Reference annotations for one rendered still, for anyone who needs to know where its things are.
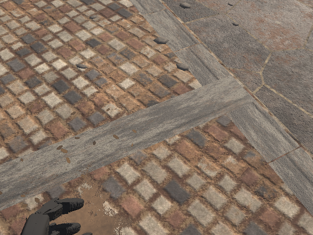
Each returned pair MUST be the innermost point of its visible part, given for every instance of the robot left hand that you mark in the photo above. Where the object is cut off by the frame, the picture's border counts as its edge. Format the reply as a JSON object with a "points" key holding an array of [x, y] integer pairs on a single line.
{"points": [[38, 223]]}

